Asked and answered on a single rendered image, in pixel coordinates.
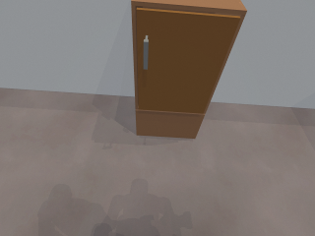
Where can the handle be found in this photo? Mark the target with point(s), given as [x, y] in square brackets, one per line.
[146, 53]

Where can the cupboard door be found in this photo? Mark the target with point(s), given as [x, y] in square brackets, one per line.
[185, 55]

